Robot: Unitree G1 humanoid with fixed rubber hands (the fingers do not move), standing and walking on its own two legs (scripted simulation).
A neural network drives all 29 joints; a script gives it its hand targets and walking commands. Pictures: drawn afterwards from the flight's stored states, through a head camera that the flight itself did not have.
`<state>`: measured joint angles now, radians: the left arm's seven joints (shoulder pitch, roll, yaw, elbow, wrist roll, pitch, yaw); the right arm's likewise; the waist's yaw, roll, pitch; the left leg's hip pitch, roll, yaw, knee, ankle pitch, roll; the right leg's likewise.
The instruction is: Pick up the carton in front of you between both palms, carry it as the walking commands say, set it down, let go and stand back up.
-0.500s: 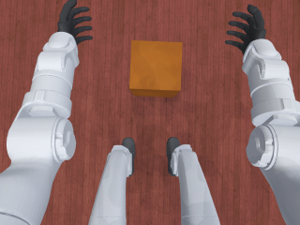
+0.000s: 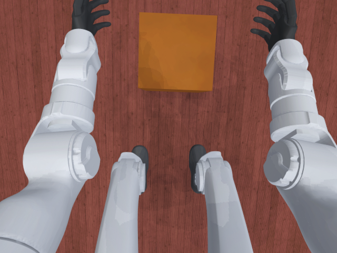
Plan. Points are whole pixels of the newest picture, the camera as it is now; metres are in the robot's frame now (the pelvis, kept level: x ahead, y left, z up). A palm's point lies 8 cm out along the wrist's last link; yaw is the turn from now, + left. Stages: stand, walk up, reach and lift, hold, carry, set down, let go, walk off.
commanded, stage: reach and lift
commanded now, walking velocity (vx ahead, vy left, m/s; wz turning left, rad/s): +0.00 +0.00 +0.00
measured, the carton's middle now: (174, 60) +0.52 -0.02 -0.45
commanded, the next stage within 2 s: none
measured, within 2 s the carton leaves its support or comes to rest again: leaves its support in 1.48 s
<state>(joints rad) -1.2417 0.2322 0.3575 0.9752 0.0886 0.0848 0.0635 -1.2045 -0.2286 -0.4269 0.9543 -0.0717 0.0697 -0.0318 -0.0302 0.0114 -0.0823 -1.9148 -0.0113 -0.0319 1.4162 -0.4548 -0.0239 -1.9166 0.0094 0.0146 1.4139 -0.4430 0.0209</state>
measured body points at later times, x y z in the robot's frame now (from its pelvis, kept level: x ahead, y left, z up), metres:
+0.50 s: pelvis -0.06 +0.00 -0.19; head +0.33 -0.01 +0.04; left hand +0.53 +0.17 -0.37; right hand +0.52 -0.20 -0.37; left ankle +0.05 +0.13 -0.54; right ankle +0.06 -0.12 -0.54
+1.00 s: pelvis -0.05 +0.00 -0.21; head +0.33 -0.01 +0.02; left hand +0.54 +0.15 -0.38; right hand +0.53 -0.19 -0.38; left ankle +0.05 +0.13 -0.54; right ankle +0.06 -0.12 -0.54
